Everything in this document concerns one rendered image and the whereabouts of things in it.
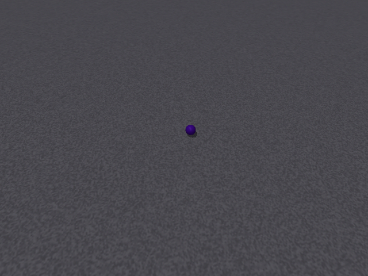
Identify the ball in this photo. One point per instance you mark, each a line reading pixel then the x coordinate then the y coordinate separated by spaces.
pixel 190 129

